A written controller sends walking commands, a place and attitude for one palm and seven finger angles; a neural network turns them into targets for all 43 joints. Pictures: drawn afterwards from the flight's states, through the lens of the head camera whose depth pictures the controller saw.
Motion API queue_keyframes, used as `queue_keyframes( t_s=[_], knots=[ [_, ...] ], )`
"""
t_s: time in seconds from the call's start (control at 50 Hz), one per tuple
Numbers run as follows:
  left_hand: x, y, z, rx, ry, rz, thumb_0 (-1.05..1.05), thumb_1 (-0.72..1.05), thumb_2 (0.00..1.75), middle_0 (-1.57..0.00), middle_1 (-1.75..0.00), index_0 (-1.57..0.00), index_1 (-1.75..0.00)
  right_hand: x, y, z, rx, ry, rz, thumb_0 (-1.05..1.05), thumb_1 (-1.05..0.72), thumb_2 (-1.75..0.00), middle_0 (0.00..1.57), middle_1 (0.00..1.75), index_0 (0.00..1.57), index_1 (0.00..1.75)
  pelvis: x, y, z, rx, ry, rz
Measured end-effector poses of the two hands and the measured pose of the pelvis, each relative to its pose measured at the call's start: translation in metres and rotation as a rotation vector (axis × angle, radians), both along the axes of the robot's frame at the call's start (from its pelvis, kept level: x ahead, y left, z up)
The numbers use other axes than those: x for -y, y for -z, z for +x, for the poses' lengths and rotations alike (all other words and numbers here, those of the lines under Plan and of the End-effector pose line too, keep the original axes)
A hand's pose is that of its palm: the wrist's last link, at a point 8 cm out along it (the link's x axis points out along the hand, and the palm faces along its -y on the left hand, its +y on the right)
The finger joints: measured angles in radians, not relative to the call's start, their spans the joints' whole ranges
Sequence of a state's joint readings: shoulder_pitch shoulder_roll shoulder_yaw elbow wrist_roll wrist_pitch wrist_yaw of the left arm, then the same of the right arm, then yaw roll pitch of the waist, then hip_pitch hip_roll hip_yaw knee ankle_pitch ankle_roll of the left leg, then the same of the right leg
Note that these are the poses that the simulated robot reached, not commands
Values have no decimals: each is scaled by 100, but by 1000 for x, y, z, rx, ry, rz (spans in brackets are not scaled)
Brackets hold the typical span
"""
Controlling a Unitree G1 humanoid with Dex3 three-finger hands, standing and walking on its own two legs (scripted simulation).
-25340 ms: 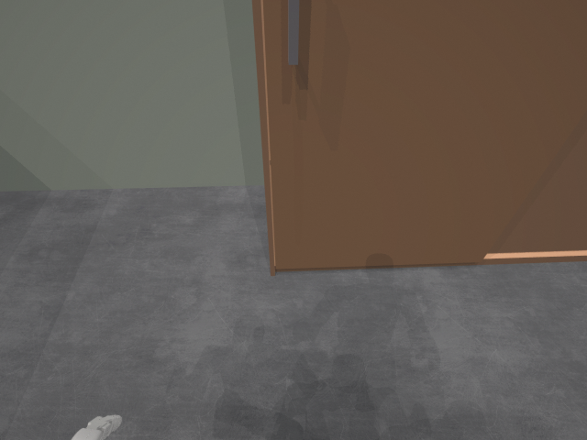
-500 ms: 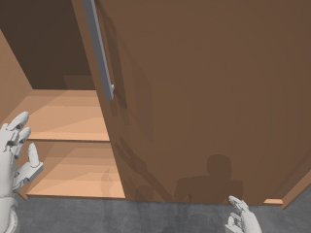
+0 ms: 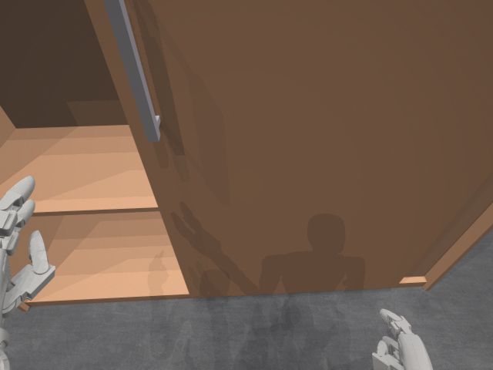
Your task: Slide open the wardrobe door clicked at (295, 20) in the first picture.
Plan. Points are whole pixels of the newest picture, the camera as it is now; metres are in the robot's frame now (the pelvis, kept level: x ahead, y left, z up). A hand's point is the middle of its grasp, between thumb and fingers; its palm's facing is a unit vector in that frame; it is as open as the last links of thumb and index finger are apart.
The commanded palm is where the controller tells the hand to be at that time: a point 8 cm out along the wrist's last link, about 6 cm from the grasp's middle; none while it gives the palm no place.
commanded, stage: step back with the hand held close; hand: left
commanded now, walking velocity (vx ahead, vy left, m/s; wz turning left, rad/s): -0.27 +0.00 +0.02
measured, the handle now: (135, 59) +0.49 +0.22 +0.27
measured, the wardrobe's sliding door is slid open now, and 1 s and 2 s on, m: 0.68 0.68 0.68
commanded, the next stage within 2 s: stop stepping back and stand still in 0.92 s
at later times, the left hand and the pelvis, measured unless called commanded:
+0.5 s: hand out of the picture +0.11 +0.30 +0.15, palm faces +0.50 -0.75 -0.44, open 7.4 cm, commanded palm +0.06 +0.33 +0.17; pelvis -0.06 +0.02 -0.01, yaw +4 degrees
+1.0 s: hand out of the picture +0.07 +0.30 +0.16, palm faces +0.35 -0.85 -0.39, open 7.4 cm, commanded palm +0.01 +0.34 +0.17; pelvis -0.15 +0.05 -0.02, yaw -4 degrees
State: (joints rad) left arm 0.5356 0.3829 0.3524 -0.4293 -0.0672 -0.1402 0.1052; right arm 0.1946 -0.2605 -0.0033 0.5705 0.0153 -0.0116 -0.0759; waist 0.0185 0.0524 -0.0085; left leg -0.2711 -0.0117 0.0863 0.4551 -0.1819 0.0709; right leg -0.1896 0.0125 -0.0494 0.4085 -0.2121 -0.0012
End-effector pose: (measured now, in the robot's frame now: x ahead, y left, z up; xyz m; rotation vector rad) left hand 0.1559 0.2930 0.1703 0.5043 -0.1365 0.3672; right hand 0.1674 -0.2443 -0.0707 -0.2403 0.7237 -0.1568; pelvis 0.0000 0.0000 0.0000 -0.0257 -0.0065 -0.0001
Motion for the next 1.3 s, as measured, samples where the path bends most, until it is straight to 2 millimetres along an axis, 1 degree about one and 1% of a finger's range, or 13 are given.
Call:
queue_keyframes(
  t_s=[0.24, 0.38, 0.52, 0.66, 0.76, 0.86, 0.94, 0.98, 1.04, 1.14, 1.2, 1.26, 1.3],
  knots=[
    [-26, -4, -31, 89, -13, 46, 1, 89, 90, -21, -30, -21, -30, -19, -5, -31, 26, -3, -19, 1, -91, -90, 20, 30, 20, 30, -13, 7, -30, 3, -3, -10],
    [-35, 6, -58, 103, -53, 51, 1, 89, 90, -21, -30, -21, -30, -29, 2, -48, 22, -46, -27, 1, -90, -90, 20, 30, 20, 30, -16, 13, -49, 6, -59, -18],
    [-41, 2, -90, 150, -75, 63, 1, 89, 90, -21, -30, -21, -30, -38, 6, -61, -14, -97, -44, 1, -90, -89, 20, 30, 20, 30, -20, 15, -63, -3, -75, -27],
    [-57, 2, -92, 225, -39, 61, 1, 89, 90, -21, -30, -21, -30, -51, 3, -72, 14, -88, -80, 1, -90, -89, 20, 30, 20, 30, -35, 19, -81, 13, -80, -66],
    [-74, -10, -99, 222, -44, 72, 1, 89, 90, -21, -30, -21, -30, -66, -9, -84, 25, -85, -50, 1, -90, -89, 20, 30, 20, 30, -41, 8, -91, -27, -73, -98],
    [-71, -12, -113, 218, -8, 22, 1, 89, 90, -20, -30, -21, -30, -79, -20, -93, 44, -101, -30, 1, -90, -89, 20, 30, 20, 30, -45, 0, -104, -93, -19, -97],
    [-59, -7, -119, 223, 67, 18, 1, 89, 90, -20, -30, -20, -30, -81, -15, -105, 68, -110, -26, 1, -90, -89, 21, 30, 20, 30, -46, 9, -130, -105, 34, -62],
    [-52, -4, -121, 247, 126, 43, 1, 89, 90, -20, -30, -20, -30, -78, -6, -116, 80, -89, -31, 1, -90, -89, 21, 30, 20, 30, -49, 20, -146, -85, 72, -46],
    [-52, -4, -122, 269, 199, 43, 1, 89, 90, -21, -30, -21, -30, -76, -1, -146, 63, -17, -43, 1, -90, -89, 21, 30, 20, 30, -57, 24, -156, -33, 87, -72],
    [-67, 0, -140, 242, 219, 19, 1, 88, 90, -21, -30, -21, -30, -72, -6, -207, 63, 74, -56, 1, -90, -89, 20, 30, 20, 30, -68, 24, -188, 7, 46, -80],
    [-83, 1, -180, 184, 181, 41, 1, 89, 90, -21, -30, -21, -30, -71, -6, -244, 22, 77, -67, 1, -90, -89, 20, 30, 20, 30, -75, 21, -211, 13, -11, -74],
    [-102, 3, -225, 163, 136, 42, 1, 89, 90, -21, -30, -21, -30, -71, -8, -280, -52, 124, -96, 1, -90, -89, 20, 30, 20, 30, -88, 17, -219, -4, 75, -33],
    [-117, 4, -242, 197, 94, 14, 1, 88, 90, -21, -30, -21, -30, -78, -11, -298, -86, 132, -132, 1, -91, -90, 20, 30, 20, 30, -99, 14, -222, -20, 111, -29]
  ],
)
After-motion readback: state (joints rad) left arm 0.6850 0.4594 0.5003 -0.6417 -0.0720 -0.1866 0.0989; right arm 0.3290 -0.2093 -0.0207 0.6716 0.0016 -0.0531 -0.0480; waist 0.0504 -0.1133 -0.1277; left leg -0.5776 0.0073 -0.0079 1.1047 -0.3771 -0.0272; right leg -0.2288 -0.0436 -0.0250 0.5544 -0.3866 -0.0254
